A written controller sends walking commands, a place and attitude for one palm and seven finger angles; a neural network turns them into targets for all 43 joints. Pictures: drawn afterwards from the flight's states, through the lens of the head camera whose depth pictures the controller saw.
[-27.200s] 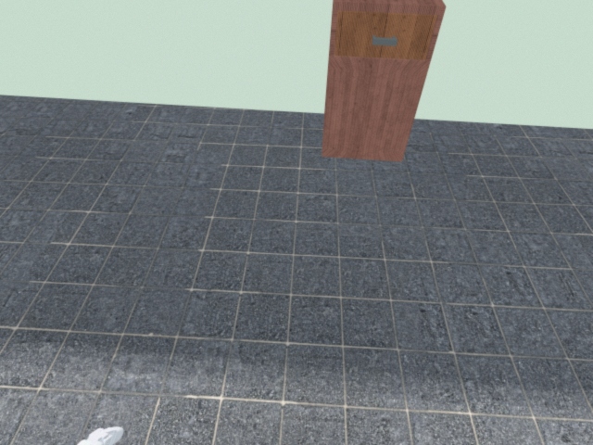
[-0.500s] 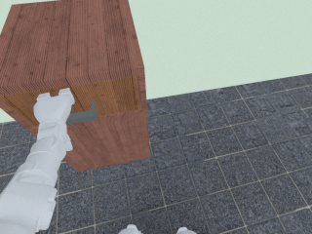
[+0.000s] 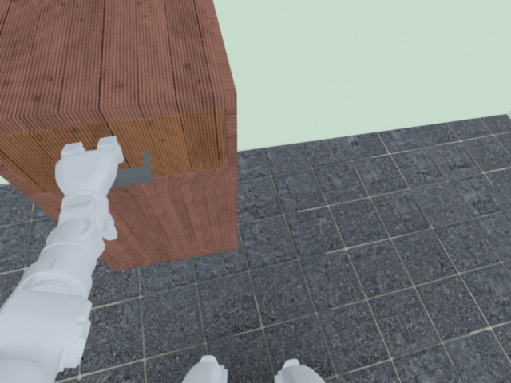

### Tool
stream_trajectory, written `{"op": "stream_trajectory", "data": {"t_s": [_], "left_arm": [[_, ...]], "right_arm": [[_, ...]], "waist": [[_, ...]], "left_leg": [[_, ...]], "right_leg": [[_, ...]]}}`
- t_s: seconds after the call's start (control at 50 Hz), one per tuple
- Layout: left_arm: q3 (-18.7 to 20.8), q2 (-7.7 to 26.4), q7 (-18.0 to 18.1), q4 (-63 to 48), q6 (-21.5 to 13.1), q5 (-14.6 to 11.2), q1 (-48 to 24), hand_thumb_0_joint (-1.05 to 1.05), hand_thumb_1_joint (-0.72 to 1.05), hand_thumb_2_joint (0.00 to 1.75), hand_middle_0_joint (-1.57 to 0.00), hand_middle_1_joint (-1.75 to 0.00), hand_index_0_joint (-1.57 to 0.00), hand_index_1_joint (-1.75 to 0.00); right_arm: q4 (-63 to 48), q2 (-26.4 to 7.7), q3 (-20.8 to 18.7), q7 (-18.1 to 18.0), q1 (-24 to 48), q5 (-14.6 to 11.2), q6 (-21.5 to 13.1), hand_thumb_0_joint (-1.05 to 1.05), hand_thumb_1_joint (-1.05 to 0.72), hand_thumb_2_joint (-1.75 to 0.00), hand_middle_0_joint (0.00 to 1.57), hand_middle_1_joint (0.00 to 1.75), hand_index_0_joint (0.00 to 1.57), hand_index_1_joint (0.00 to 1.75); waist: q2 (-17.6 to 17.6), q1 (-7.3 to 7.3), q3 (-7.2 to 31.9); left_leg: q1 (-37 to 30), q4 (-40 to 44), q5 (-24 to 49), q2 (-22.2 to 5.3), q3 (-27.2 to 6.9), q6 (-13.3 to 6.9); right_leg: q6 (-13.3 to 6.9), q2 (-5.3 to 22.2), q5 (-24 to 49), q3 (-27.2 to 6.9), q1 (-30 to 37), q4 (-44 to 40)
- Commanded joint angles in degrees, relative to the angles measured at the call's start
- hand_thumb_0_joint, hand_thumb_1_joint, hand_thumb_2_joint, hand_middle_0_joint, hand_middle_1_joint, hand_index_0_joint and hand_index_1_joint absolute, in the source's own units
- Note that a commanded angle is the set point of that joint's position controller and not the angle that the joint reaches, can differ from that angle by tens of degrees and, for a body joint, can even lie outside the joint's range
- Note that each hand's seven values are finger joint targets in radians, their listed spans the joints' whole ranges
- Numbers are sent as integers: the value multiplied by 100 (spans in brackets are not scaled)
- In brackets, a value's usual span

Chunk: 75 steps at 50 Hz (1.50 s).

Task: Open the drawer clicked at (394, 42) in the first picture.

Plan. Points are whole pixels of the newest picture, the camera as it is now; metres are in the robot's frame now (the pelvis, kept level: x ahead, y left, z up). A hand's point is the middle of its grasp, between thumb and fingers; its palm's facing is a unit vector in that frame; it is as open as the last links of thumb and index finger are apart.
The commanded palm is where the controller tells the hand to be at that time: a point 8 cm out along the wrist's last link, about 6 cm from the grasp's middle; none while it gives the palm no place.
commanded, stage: lower the fingers behind the handle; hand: left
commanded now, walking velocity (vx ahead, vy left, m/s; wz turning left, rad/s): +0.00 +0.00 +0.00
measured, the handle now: (123, 168) +0.51 +0.25 -0.05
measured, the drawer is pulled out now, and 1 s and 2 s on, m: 0.00 0.00 0.00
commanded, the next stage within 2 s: lift the fingers back up to retry in 1.14 s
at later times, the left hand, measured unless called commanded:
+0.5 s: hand (122, 187) +0.46 +0.24 -0.04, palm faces -0.04 -0.01 -1.00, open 13.9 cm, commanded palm +0.43 +0.24 +0.00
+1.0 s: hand (124, 186) +0.46 +0.24 -0.05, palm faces -0.03 +0.03 -1.00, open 13.8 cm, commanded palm +0.44 +0.23 -0.02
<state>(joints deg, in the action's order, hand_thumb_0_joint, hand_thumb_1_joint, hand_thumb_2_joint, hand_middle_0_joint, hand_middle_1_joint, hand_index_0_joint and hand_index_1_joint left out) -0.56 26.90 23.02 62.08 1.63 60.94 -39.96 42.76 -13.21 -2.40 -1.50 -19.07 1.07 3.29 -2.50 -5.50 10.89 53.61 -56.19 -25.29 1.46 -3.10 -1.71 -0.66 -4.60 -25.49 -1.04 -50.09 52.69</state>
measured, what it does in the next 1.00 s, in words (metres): stands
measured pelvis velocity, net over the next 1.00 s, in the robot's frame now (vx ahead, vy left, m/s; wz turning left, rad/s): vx -0.04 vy -0.01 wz -0.01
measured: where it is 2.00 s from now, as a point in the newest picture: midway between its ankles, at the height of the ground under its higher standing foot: outside the picture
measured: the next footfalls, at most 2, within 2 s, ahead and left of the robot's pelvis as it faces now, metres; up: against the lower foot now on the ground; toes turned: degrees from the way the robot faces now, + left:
none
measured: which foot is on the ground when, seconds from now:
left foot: down 0.00-1.00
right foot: down 0.00-1.00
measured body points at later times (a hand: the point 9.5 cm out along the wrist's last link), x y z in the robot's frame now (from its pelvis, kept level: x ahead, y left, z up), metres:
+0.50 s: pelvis -0.01 +0.01 -0.02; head +0.10 +0.01 +0.41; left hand +0.45 +0.23 +0.01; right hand +0.01 -0.26 -0.15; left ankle +0.00 +0.10 -0.68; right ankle -0.01 -0.12 -0.68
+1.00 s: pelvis -0.04 -0.01 -0.04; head +0.10 +0.00 +0.39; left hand +0.46 +0.23 +0.01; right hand +0.00 -0.28 -0.17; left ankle +0.00 +0.10 -0.68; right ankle -0.01 -0.12 -0.68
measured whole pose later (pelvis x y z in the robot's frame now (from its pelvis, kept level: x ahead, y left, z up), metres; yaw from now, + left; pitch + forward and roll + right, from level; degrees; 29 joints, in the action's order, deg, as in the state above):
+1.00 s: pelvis -0.04 -0.01 -0.04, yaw -1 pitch +27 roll -3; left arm -1.7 28.1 27.5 68.6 6.1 61.6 -51.1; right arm 40.8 -14.7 0.2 -0.6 -17.0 0.9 2.6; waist -3.6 -7.7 11.4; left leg 68.6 -68.2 -26.9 1.2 -3.0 -1.1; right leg -1.0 -5.2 -27.7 -0.2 -65.8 65.9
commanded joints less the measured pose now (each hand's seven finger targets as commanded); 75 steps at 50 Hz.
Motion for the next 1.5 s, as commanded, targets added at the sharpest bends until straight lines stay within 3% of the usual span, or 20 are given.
{"op": "stream_trajectory", "data": {"t_s": [0.0, 0.1, 0.14, 0.24, 0.36, 0.4, 0.46, 0.52, 0.6, 0.72, 0.88, 0.92, 0.98, 1.02, 1.16, 1.24, 1.3, 1.34, 1.38, 1.48], "left_arm": [[104, 907, 260, -1156, -514, 188, -2127, 0, -50, 30, -30, -120, -30, -120], [606, 1290, 691, -974, -338, 232, -1816, 0, -50, 30, -30, -120, -30, -120], [600, 1205, 868, -999, -152, 252, -1807, 0, -50, 30, -30, -120, -30, -120], [691, 1462, 1064, -953, 199, 275, -2250, 0, -50, 30, -30, -120, -30, -120], [474, 1423, 833, -279, 550, 160, -2252, 0, -50, 30, -30, -120, -30, -120], [511, 1487, 744, -267, 536, 153, -2207, 0, -50, 30, -30, -120, -30, -120], [294, 1305, 574, 34, 494, 149, -2129, 0, -50, 30, -30, -120, -30, -120], [381, 1354, 485, -13, 332, 140, -1971, 0, -50, 30, -30, -120, -30, -120], [118, 990, 448, 59, 175, 154, -1975, 0, -50, 30, -30, -120, -30, -120], [279, 1230, 550, 234, 215, 75, -2100, 0, -50, 30, -30, -120, -30, -120], [160, 1447, 406, 354, 573, -7, -2776, 0, -50, 30, -30, -120, -30, -120], [148, 1506, 294, 428, 596, -37, -2637, 0, -50, 30, -30, -120, -30, -120], [248, 1679, 141, 318, 514, -34, -2594, 0, -50, 30, -30, -120, -30, -120], [124, 1470, 59, 295, 426, -23, -2424, 0, -50, 30, -30, -120, -30, -120], [336, 1765, 34, 225, 72, -23, -2182, 0, -50, 30, -30, -120, -30, -120], [428, 1892, 181, 2, 24, 29, -2396, 0, -50, 30, -30, -120, -30, -120], [506, 1939, 312, -513, 75, 20, -2657, 0, -50, 30, -30, -120, -30, -120], [607, 1962, 375, -678, 159, -6, -2536, 0, -50, 30, -30, -120, -30, -120], [532, 1828, 394, -737, 239, -51, -2670, 0, -50, 30, -30, -120, -30, -120], [688, 2056, 445, -1068, 234, -7, -2882, 0, -50, 30, -30, -120, -30, -120]], "right_arm": [[-223, -925, -378, -63, -709, 45, -162, 0, -90, -90, 20, 30, 20, 30], [-286, -990, -368, 88, -669, 101, -81, 0, -90, -90, 20, 30, 20, 30], [-325, -1006, -369, 150, -642, 116, -55, 0, -90, -90, 20, 30, 20, 30], [-253, -1069, -363, 171, -646, 127, -31, 0, -90, -90, 20, 30, 20, 30], [-242, -1103, -257, 150, -626, 90, -24, 0, -90, -90, 20, 30, 20, 30], [-275, -1105, -234, 138, -635, 85, -11, 0, -90, -90, 20, 30, 20, 30], [-309, -1086, -187, 113, -628, 77, -32, 0, -90, -90, 20, 30, 20, 30], [-372, -1088, -191, 95, -649, 74, -54, 0, -90, -90, 20, 30, 20, 30], [-407, -1045, -208, 100, -669, 52, -112, 0, -90, -90, 20, 30, 20, 30], [-380, -1087, -198, 102, -684, 40, -160, 0, -90, -90, 20, 30, 20, 30], [-374, -1116, -109, 38, -729, -4, -158, 0, -90, -90, 20, 30, 20, 30], [-418, -1113, -64, 19, -690, -29, -168, 0, -90, -90, 20, 30, 20, 30], [-449, -1107, -45, -28, -704, -26, -172, 0, -90, -90, 20, 30, 20, 30], [-478, -1076, -47, -22, -710, -44, -194, 0, -90, -90, 20, 30, 20, 30], [-531, -1070, -32, -58, -664, -69, -249, 0, -90, -90, 20, 30, 20, 30], [-530, -1095, -66, -51, -704, -62, -260, 0, -90, -90, 20, 30, 20, 30], [-527, -1077, -135, -32, -792, -61, -227, 0, -90, -90, 20, 30, 20, 30], [-503, -1073, -164, -13, -819, -58, -186, 0, -90, -90, 20, 30, 20, 30], [-468, -1053, -179, -23, -822, -67, -158, 0, -90, -90, 20, 30, 20, 30], [-361, -1071, -187, -60, -785, -56, -123, 0, -90, -90, 20, 30, 20, 30]], "waist": [[-748, -127, 2174], [-479, 71, 2407], [-562, 102, 2535], [-333, -29, 2777], [-90, -139, 2267], [-207, -74, 2440], [-7, -183, 1998], [71, -125, 2179], [58, -231, 1918], [107, -240, 2009], [158, -436, 2159], [97, -371, 2107], [168, -341, 2308], [70, -315, 2160], [379, -283, 1925], [189, -265, 2089], [-326, -166, 2690], [-330, -86, 2929], [-146, -182, 2922], [-292, -137, 2831]], "left_leg": [[-2267, 282, 2421, -132, 35, 1], [-1828, 121, 2619, -138, 46, 37], [-1836, 90, 2681, -130, 85, 45], [-1710, 24, 2478, -118, 89, 13], [-1237, 115, 1731, -80, 130, -58], [-1331, 100, 1854, -81, 124, -52], [-898, 31, 1470, -69, 148, -89], [-827, -60, 1495, -72, 136, -101], [-601, -179, 1271, -75, 116, -101], [-247, -386, 964, -50, 136, -121], [-44, -420, 654, -29, 132, -154], [73, -407, 512, -12, 179, -162], [157, -451, 585, -7, 189, -171], [121, -441, 582, -7, 220, -169], [632, -584, 258, 4, 253, -190], [486, -585, 385, -8, 235, -182], [-225, -407, 827, -12, 213, -142], [-631, -300, 1164, -28, 205, -123], [-786, -211, 1251, -39, 168, -128], [-1261, 63, 1555, -62, 165, -122]], "right_leg": [[-183, -5, 1642, 273, 11, -380], [-194, -25, 1858, 324, 115, -88], [-195, -39, 1902, 338, 143, -49], [-142, -14, 1949, 295, 290, 2], [-102, 14, 1488, 268, 261, -137], [-112, 14, 1570, 257, 269, -80], [-95, 16, 1329, 246, 117, -97], [-106, 21, 1380, 233, 123, 28], [-110, 20, 1141, 251, -238, 105], [-98, 39, 902, 208, -420, 250], [-35, 52, 728, 166, -307, 214], [-23, 60, 643, 136, -221, 190], [-11, 74, 836, 81, -4, 235], [-15, 73, 825, 106, -87, 214], [10, 90, 582, 7, -86, 231], [-6, 81, 644, 20, -183, 285], [-35, 63, 957, 75, 22, 252], [-37, 46, 1226, 110, 235, 168], [-19, 37, 1295, 128, 334, 53], [-36, 44, 1488, 148, 569, -187]]}}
